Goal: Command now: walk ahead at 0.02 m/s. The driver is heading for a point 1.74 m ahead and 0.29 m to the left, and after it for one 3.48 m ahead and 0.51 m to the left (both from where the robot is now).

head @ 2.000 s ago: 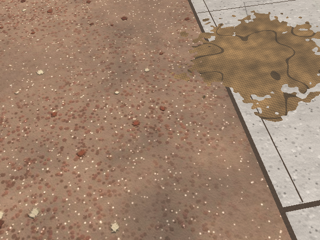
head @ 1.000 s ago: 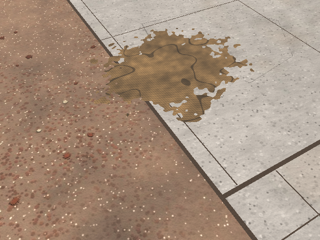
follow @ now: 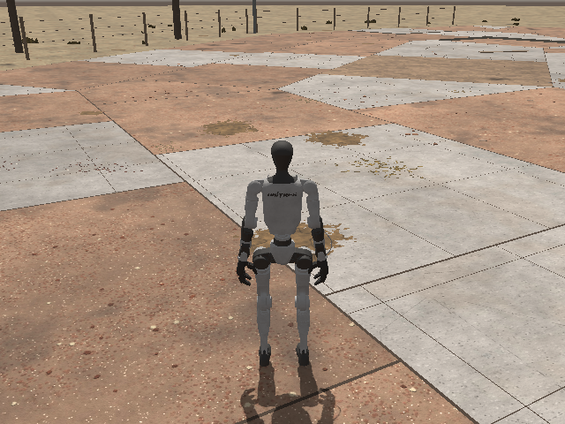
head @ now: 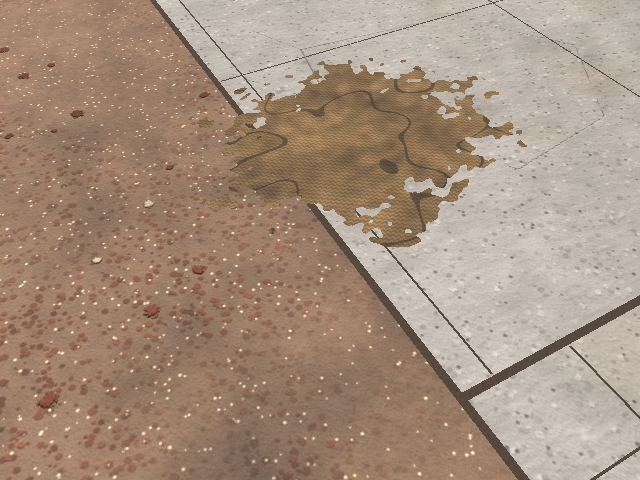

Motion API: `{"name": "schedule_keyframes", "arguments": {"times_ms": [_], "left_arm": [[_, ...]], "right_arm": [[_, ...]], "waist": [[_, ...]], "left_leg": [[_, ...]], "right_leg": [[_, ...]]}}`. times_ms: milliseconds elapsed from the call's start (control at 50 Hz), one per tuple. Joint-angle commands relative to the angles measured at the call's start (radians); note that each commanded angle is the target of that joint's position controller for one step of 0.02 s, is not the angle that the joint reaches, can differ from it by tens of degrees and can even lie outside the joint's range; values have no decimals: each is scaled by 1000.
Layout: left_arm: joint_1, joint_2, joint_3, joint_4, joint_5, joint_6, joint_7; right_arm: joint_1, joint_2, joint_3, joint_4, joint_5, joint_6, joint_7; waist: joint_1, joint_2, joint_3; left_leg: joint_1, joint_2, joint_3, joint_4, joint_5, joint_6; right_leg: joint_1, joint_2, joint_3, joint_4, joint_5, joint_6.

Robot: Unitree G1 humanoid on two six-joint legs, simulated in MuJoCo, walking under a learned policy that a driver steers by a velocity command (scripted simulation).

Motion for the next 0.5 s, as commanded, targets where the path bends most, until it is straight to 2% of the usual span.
{"name": "schedule_keyframes", "arguments": {"times_ms": [20,500], "left_arm": [[68,75,10,-5,-1,-7,3],[93,51,16,-2,-2,-4,9]], "right_arm": [[69,-78,-11,-6,1,-7,-3],[91,-56,-16,0,1,-6,-9]], "waist": [[0,2,59],[0,4,61]], "left_leg": [[-31,98,-92,-81,89,25],[-19,100,-87,-65,142,25]], "right_leg": [[-32,-79,68,-64,108,-33],[-21,-83,61,-50,142,-31]]}}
